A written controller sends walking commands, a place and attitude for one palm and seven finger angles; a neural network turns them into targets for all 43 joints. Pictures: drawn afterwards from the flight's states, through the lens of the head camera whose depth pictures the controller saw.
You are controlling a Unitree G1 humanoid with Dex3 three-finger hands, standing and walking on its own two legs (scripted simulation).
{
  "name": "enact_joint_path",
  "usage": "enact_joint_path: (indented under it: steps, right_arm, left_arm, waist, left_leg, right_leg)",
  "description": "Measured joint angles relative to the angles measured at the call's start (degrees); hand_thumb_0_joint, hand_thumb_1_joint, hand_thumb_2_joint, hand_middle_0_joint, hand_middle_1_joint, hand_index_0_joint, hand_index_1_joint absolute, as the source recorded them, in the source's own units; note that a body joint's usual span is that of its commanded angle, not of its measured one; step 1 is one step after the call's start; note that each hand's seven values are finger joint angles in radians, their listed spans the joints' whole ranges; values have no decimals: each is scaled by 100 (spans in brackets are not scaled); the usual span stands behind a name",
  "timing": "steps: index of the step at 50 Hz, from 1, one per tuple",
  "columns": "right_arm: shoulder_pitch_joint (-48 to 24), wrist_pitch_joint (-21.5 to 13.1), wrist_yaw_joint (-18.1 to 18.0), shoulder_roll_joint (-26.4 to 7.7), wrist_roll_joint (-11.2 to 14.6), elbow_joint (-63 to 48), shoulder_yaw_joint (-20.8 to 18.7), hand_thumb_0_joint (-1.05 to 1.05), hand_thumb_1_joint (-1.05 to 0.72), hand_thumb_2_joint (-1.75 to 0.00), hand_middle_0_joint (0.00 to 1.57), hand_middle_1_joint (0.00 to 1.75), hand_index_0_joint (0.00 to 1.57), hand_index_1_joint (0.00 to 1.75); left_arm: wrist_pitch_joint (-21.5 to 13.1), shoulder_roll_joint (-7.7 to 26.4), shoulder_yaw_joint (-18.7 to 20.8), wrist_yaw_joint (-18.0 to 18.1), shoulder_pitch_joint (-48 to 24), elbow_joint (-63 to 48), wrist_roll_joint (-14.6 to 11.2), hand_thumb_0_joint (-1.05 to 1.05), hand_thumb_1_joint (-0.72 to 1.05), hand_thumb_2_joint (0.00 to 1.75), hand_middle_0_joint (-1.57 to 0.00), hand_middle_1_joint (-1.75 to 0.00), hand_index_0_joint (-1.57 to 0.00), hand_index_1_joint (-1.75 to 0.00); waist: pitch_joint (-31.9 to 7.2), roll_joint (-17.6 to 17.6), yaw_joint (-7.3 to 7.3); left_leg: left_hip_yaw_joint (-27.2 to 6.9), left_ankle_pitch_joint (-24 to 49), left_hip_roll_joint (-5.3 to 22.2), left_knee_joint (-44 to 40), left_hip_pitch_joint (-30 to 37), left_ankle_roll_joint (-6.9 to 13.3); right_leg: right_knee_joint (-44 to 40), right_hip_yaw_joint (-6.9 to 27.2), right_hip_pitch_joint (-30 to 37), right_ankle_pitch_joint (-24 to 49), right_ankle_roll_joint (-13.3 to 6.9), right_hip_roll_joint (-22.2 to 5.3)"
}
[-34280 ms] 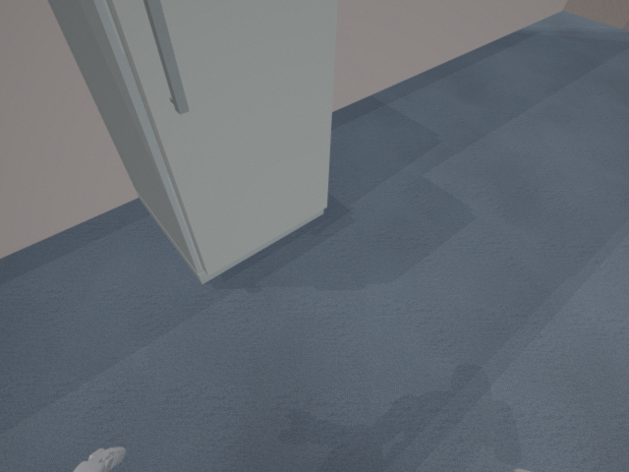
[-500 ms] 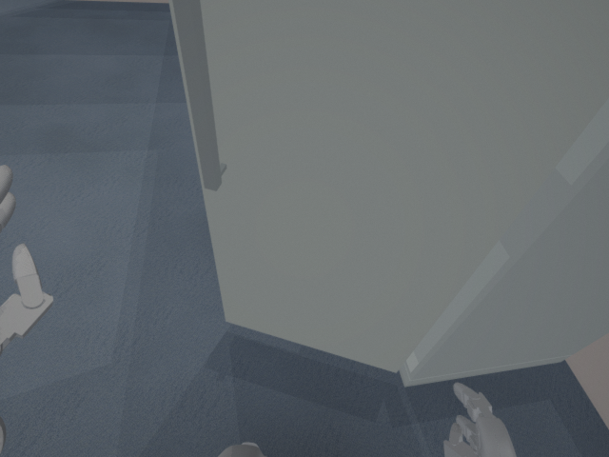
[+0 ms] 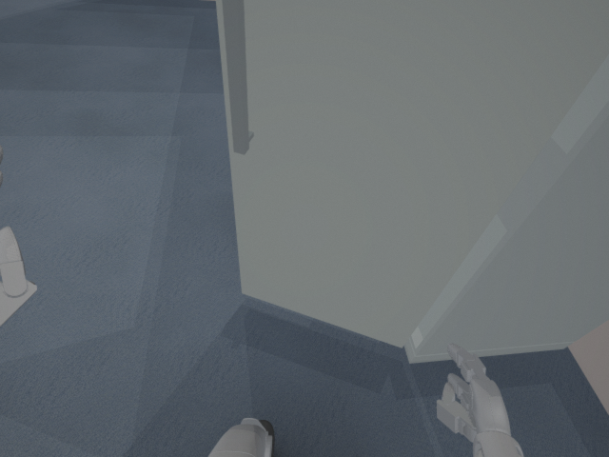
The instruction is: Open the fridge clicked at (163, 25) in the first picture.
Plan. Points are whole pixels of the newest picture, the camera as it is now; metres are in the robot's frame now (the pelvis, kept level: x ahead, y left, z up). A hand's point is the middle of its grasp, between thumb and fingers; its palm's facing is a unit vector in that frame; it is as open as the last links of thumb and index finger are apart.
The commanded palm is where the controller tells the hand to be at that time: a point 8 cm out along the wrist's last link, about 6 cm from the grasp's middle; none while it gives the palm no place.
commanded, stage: stop stepping back and stand still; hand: left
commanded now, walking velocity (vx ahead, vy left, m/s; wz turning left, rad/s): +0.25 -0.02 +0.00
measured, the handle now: (241, 42) +0.67 +0.17 +0.21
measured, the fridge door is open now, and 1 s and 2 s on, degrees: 65 65 65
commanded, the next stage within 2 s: let the arm hang, fingers relaxed in 0.72 s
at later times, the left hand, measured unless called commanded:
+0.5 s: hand out of the picture +0.13 +0.27 +0.20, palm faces +0.35 -0.80 -0.49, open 7.4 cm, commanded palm +0.09 +0.31 +0.19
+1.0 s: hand (116, 445) +0.14 +0.24 -0.07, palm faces -0.02 -0.92 -0.39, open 7.4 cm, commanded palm none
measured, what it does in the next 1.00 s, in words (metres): steps on the spot: left foot, then right foot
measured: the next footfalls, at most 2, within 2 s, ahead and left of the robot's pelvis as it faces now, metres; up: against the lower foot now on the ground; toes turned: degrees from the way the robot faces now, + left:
left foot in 0.16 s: +0.06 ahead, +0.14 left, +0.00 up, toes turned +0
right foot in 0.46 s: -0.09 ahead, -0.06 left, +0.00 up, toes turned -6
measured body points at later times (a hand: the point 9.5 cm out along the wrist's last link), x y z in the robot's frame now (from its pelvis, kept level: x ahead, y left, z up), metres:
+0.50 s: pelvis -0.07 +0.02 +0.01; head -0.09 +0.04 +0.46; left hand +0.11 +0.31 +0.22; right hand +0.03 -0.22 -0.08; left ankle +0.00 +0.13 -0.71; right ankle -0.13 -0.05 -0.73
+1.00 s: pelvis -0.06 +0.03 +0.00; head -0.05 +0.01 +0.45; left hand +0.14 +0.29 -0.04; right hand +0.07 -0.22 -0.13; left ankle +0.02 +0.14 -0.72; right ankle -0.13 -0.06 -0.72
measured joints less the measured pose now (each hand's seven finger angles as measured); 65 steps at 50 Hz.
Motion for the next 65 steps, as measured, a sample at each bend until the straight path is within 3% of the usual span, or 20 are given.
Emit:
enact_joint_path:
  steps: [3,6,8,12,15,18,21,24,28,30,34,36,41,43,45,48,52,55,58,65]
  right_arm:
    - [208,147,103,-43,-19,230,11,1,-90,-90,20,30,20,30]
    - [571,219,32,-134,-20,324,96,1,-90,-90,20,30,20,30]
    - [694,63,-75,-279,16,310,75,1,-90,-90,20,30,20,30]
    - [627,-129,-88,52,68,586,107,1,-90,-90,20,30,20,30]
    - [870,-212,113,273,52,596,216,1,-90,-90,20,30,20,30]
    - [1147,-221,234,355,-16,615,320,1,-90,-90,20,30,20,30]
    - [1317,-143,209,334,-105,581,343,1,-90,-90,20,30,20,30]
    - [1172,-44,147,155,-106,566,258,1,-90,-90,20,30,20,30]
    - [949,93,85,-111,-18,973,92,1,-90,-90,20,30,20,30]
    - [945,93,50,-201,11,936,74,1,-90,-90,20,30,20,30]
    - [976,-73,-71,-450,5,747,-6,1,-90,-90,20,30,20,30]
    - [857,-97,-107,-439,5,757,-30,1,-90,-90,20,30,20,30]
    - [597,-211,-101,-101,-76,503,99,1,-90,-90,20,30,20,30]
    - [516,-328,142,-151,-43,674,84,1,-90,-90,20,30,20,30]
    - [335,-54,315,-299,-28,895,86,1,-90,-90,20,30,20,30]
    - [137,298,413,-405,-53,1197,77,1,-90,-90,20,30,20,30]
    - [250,572,447,-352,-125,1439,98,1,-90,-90,20,30,20,30]
    - [444,733,416,-257,-162,1696,91,1,-90,-90,20,30,20,30]
    - [603,794,365,-172,-150,1980,104,1,-90,-90,20,30,20,30]
    - [638,840,260,-242,-89,2545,38,1,-90,-90,20,30,20,30]
  left_arm:
    - [28,-173,-85,80,370,-273,9,1,89,89,-22,-30,-21,-31]
    - [90,-420,-231,144,439,-228,2,1,88,89,-22,-30,-21,-31]
    - [135,-516,-301,225,52,-8,21,1,88,89,-22,-30,-21,-31]
    - [333,-449,-213,366,-774,719,82,1,89,89,-21,-30,-20,-31]
    - [540,-490,-227,344,-400,585,96,2,89,89,-21,-30,-20,-31]
    - [546,-459,-410,272,367,56,111,2,89,89,-21,-30,-20,-31]
    - [475,-182,-427,235,933,-337,151,2,89,89,-21,-30,-20,-31]
    - [378,134,-179,224,897,-358,139,2,89,89,-22,-30,-21,-31]
    - [278,-5,-144,231,264,328,79,1,88,89,-22,-30,-21,-31]
    - [282,-212,-89,288,162,632,48,1,88,89,-22,-30,-21,-31]
    - [374,-654,-414,305,-53,911,38,1,89,89,-21,-30,-20,-31]
    - [412,-767,-578,268,-142,899,61,1,89,89,-21,-30,-20,-31]
    - [354,-537,-462,177,-4,551,120,2,89,89,-21,-30,-20,-31]
    - [242,-372,-761,-19,-316,1197,292,1,89,89,-21,-30,-20,-31]
    - [719,-425,-1276,-281,-742,2325,379,1,89,89,-21,-30,-20,-31]
    - [1363,-775,-1985,-509,-1143,4257,447,0,90,89,-20,-30,-19,-30]
    - [1718,-1292,-2570,-612,-1120,6135,484,1,90,89,-20,-30,-19,-30]
    - [1814,-1563,-2745,-594,-895,7090,458,1,91,89,-20,-30,-20,-30]
    - [1827,-1536,-2612,-470,-771,7801,388,1,96,89,-21,-30,-20,-30]
    - [1703,-1465,-2625,-567,-534,8913,360,1,94,89,-21,-30,-20,-30]
  waist:
    - [-224,-358,251]
    - [-568,-426,348]
    - [-581,-206,250]
    - [-129,-443,45]
    - [-255,-387,-267]
    - [-514,-298,-378]
    - [-737,-239,-351]
    - [-759,-251,-133]
    - [-659,-103,41]
    - [-717,-171,74]
    - [-721,-15,-45]
    - [-616,-107,-46]
    - [-366,-303,-140]
    - [-366,-99,-81]
    - [-397,166,-6]
    - [-377,424,-89]
    - [-175,249,-214]
    - [-20,-96,-209]
    - [102,-367,-100]
    - [166,-130,24]
  left_leg:
    - [-10,-600,-282,1970,-180,-147]
    - [26,-764,-123,1283,715,-64]
    - [-173,-409,8,147,1267,40]
    - [-116,143,-169,18,1369,178]
    - [-188,410,-65,-543,1544,157]
    - [-174,405,79,-1055,1648,109]
    - [-132,235,114,-1174,1534,55]
    - [31,-257,32,-146,860,32]
    - [80,-460,18,1277,457,-21]
    - [221,-254,24,974,632,27]
    - [296,45,97,-212,1266,146]
    - [334,442,34,-128,1254,167]
    - [412,448,-12,-301,1200,130]
    - [295,558,19,-339,997,99]
    - [260,550,37,-220,796,92]
    - [232,451,7,21,650,105]
    - [116,316,-70,323,730,94]
    - [67,123,-109,280,955,93]
    - [42,230,-107,111,1058,108]
    - [22,585,-56,-534,1236,155]
  right_leg:
    - [-139,226,-102,550,117,-321]
    - [-161,87,-249,207,235,-545]
    - [217,-97,-509,-157,251,-516]
    - [1721,164,-868,-658,251,-277]
    - [2120,-129,-800,-540,225,-63]
    - [1264,-496,-237,-665,120,47]
    - [-222,-784,681,-798,-33,96]
    - [-1094,-548,1111,-130,-303,-20]
    - [-814,-537,1193,-159,-252,-16]
    - [-696,-426,1227,-278,-211,-105]
    - [-214,-554,1229,-652,-117,-125]
    - [127,-545,1155,-857,-58,-217]
    - [114,-378,982,-832,-40,-234]
    - [-45,-491,867,-702,-85,-176]
    - [15,-523,705,-700,-90,-157]
    - [222,-555,600,-825,-87,-189]
    - [380,-608,790,-1003,-98,-239]
    - [366,-657,1009,-1092,-91,-258]
    - [117,-678,1148,-937,4,-244]
    - [-843,-673,1437,-408,-36,-143]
